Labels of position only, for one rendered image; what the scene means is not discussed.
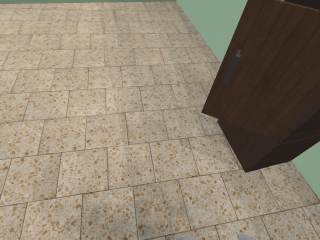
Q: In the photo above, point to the cupboard door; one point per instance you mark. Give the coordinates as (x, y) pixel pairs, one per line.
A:
(277, 78)

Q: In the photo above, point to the handle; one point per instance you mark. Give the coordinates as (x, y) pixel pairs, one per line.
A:
(232, 67)

